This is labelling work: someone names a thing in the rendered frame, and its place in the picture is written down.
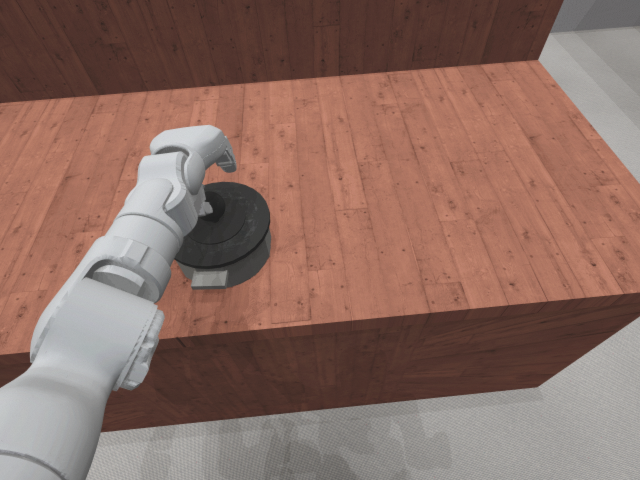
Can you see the robot left upper arm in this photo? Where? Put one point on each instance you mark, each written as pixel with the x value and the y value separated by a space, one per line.
pixel 51 416

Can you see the lid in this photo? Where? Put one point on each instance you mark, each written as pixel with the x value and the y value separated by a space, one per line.
pixel 231 238

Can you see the knob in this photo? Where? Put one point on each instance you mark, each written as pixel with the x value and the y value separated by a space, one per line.
pixel 218 205

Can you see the pot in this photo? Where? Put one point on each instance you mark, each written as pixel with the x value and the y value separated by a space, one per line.
pixel 231 275

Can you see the robot left hand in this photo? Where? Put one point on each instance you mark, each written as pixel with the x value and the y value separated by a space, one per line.
pixel 213 147

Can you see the left robot forearm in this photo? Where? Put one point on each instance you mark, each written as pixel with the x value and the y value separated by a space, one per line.
pixel 136 253

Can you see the table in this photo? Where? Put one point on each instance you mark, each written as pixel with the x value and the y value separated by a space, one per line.
pixel 444 220

